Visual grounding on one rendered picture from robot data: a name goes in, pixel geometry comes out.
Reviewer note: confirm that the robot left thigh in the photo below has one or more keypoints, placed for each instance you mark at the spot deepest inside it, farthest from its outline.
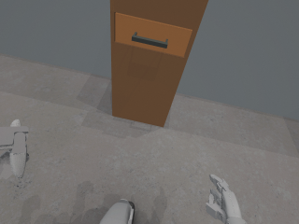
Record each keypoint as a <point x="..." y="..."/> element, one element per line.
<point x="119" y="213"/>

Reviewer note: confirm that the cabinet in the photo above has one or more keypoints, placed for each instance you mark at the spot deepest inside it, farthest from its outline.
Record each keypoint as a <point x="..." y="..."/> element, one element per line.
<point x="144" y="81"/>

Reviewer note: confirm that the robot left shin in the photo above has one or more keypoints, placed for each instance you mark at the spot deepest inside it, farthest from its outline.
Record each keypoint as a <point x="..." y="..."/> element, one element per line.
<point x="123" y="201"/>

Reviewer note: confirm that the left robot hand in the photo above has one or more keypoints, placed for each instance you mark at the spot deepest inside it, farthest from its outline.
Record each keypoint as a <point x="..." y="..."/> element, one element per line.
<point x="13" y="161"/>

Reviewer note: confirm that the right robot hand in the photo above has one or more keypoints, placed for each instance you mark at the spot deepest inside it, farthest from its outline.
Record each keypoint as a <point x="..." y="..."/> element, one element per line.
<point x="227" y="204"/>

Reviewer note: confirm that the drawer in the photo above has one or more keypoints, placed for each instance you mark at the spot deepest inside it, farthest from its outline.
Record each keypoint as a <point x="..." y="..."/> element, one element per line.
<point x="126" y="26"/>

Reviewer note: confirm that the handle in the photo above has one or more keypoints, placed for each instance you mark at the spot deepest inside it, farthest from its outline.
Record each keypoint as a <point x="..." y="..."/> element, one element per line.
<point x="149" y="41"/>

